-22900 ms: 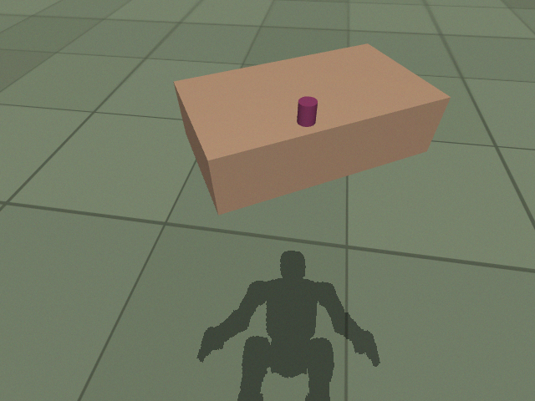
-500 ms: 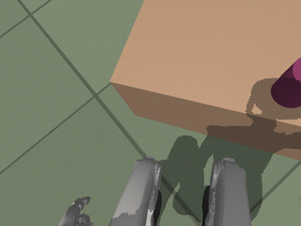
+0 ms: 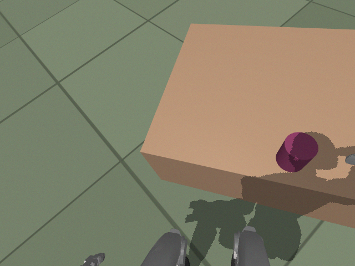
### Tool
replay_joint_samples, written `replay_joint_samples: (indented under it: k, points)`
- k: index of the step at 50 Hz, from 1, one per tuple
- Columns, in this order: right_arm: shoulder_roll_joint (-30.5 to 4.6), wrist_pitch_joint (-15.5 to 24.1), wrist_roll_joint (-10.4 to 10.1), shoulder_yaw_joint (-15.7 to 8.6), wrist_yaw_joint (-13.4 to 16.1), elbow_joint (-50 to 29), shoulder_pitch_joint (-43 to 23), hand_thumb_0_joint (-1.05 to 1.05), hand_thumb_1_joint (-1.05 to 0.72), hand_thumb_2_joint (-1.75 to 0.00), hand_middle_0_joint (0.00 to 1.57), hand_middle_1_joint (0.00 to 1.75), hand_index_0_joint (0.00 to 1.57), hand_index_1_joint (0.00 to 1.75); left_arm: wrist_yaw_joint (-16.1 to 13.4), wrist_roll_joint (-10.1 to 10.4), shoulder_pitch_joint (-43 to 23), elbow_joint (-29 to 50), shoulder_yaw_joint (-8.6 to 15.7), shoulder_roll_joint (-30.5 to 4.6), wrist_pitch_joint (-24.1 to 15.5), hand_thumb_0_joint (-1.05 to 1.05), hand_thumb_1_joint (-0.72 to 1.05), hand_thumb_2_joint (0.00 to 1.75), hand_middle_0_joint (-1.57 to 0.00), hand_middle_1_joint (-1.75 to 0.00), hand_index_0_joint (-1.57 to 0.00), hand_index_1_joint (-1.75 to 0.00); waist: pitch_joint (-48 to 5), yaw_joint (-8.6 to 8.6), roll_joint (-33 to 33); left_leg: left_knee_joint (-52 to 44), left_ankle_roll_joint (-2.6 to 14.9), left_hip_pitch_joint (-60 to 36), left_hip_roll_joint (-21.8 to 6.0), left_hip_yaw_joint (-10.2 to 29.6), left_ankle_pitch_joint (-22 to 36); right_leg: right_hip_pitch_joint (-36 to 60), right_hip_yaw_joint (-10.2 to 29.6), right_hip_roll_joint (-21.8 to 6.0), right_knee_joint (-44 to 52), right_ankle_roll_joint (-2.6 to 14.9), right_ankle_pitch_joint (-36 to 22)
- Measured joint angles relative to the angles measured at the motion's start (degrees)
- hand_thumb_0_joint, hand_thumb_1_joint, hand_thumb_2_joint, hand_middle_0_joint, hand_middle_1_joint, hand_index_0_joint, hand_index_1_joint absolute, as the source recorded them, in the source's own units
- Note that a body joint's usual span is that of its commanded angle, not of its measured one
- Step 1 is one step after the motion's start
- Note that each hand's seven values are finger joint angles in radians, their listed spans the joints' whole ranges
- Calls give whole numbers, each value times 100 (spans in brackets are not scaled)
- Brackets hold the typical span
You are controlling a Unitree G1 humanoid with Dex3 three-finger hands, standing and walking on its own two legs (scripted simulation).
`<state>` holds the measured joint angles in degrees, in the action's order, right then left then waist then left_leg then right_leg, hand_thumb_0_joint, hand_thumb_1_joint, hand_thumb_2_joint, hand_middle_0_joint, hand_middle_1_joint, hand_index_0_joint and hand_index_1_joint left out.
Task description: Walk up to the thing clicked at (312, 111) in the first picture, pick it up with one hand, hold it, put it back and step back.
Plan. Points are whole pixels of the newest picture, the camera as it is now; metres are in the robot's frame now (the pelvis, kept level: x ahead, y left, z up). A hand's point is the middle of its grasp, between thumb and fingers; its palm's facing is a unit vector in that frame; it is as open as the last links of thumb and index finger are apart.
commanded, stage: home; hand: right
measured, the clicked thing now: (295, 153) +0.48 -0.27 -0.23
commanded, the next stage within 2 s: none
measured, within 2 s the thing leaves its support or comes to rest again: neither
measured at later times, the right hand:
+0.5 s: hand out of the picture +0.24 -0.25 +0.01, palm faces +0.07 +0.97 -0.22, open 16.9 cm
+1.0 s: hand (318, 247) +0.21 -0.18 +0.03, palm faces +0.14 +0.96 -0.23, open 17.4 cm
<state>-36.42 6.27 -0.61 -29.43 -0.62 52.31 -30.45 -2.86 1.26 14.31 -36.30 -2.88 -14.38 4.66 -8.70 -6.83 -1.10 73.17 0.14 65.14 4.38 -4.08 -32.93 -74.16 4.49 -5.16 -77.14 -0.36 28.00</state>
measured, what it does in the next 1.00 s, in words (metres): rises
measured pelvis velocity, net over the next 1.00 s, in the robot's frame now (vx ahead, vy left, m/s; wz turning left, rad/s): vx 0.06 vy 0.01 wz -0.10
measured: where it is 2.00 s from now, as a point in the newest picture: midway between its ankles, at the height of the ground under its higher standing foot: outside the picture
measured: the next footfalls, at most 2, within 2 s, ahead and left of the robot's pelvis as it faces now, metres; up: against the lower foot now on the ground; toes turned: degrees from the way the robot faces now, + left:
none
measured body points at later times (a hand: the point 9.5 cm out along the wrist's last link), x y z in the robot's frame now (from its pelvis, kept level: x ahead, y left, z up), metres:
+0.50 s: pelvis +0.03 -0.02 +0.08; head +0.08 -0.04 +0.53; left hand +0.19 +0.22 +0.00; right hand +0.24 -0.31 +0.03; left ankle +0.02 +0.13 -0.61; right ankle +0.06 -0.12 -0.61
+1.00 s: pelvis +0.06 +0.01 +0.08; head +0.08 +0.01 +0.53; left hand +0.25 +0.24 +0.01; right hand +0.20 -0.24 +0.05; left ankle +0.02 +0.13 -0.61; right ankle +0.06 -0.12 -0.61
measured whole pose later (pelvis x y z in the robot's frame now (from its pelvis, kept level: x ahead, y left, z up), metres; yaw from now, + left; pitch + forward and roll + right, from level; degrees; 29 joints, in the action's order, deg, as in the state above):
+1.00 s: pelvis +0.06 +0.01 +0.08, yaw -6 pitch +10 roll +2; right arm -13.5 -23.6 -3.2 -1.7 1.4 -6.1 28.1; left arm -9.6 0.6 15.2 -29.4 -1.5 -13.5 -9.6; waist -9.5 -2.4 -3.0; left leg 52.8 0.7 31.6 1.2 -3.8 -31.5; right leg -40.5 3.3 -2.0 -55.8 -1.2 25.7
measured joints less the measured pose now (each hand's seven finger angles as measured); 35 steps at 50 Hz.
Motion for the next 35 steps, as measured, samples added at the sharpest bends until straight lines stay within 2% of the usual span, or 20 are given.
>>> replay_joint_samples:
  k: [4, 7, 12, 15, 18, 21, 29, 32, 35]
  points:
    - [-195, 45, -58, 106, -141, 227, 247, -2, 49, -8, 6, 6, 6, 6, -91, -22, 143, -57, -6, -7, -111, 1, 90, 90, -21, -30, -20, -30, 27, -3, -13, -708, -23, -784, -39, -1, 220, 740, -14, 46, 617, 25, -170]
    - [-182, -101, -184, 383, -420, 101, 699, -1, 45, -10, 7, 6, 6, 6, -111, 12, 266, 8, 59, -66, -216, 1, 90, 90, -21, -30, -20, -30, 102, 35, -62, -1189, -58, -1295, -88, 34, 382, 1234, -65, 93, 1049, 64, -300]
    - [432, -776, -462, 993, -881, -681, 1733, -1, 40, -14, 7, 7, 6, 7, -164, 154, 445, 127, 122, -193, -388, 1, 90, 90, -21, -30, -20, -30, 104, 194, -155, -1866, -131, -2036, -184, 134, 593, 1970, -192, 178, 1669, 148, -460]
    - [873, -1190, -437, 1322, -925, -1171, 2256, -1, 39, -15, 7, 8, 7, 8, -231, 205, 434, 154, 110, -180, -482, 1, 90, 90, -21, -30, -20, -30, 89, 252, -140, -2115, -157, -2396, -241, 185, 648, 2342, -257, 227, 1920, 182, -506]
    - [1210, -1548, -322, 1632, -845, -1724, 2716, -1, 39, -15, 7, 8, 7, 8, -308, 206, 367, 220, 76, -93, -578, 1, 90, 90, -21, -30, -20, -30, 116, 288, -71, -2244, -159, -2667, -288, 227, 659, 2641, -310, 268, 2089, 189, -528]
    - [1465, -1870, -254, 1886, -681, -2613, 3253, -1, 39, -14, 7, 8, 7, 8, -397, 190, 293, 336, 65, 5, -671, 1, 90, 90, -21, -30, -20, -30, 172, 339, -42, -2338, -159, -2911, -310, 242, 655, 2897, -330, 287, 2199, 178, -528]
    - [1987, -2713, -319, 2622, -130, -4683, 4990, -1, 47, -10, 7, 6, 6, 6, -464, 163, 86, 643, 37, 179, -854, 1, 90, 90, -21, -30, -20, -30, 40, 437, -237, -2484, -164, -3313, -351, 238, 566, 3305, -334, 327, 2369, 149, -458]
    - [2220, -2916, -351, 2807, 48, -5203, 5526, -1, 50, -8, 6, 6, 6, 6, -509, 135, 43, 749, 10, 230, -995, 1, 90, 90, -21, -30, -20, -30, -7, 489, -269, -2412, -139, -3342, -366, 202, 474, 3334, -300, 347, 2332, 130, -404]
    - [2372, -2969, -330, 2893, 159, -5554, 5847, -1, 51, -7, 6, 6, 6, 6, -584, 87, 5, 805, -20, 273, -1144, 1, 90, 90, -21, -30, -20, -30, 8, 545, -223, -2284, -102, -3337, -385, 150, 366, 3333, -251, 372, 2266, 93, -356]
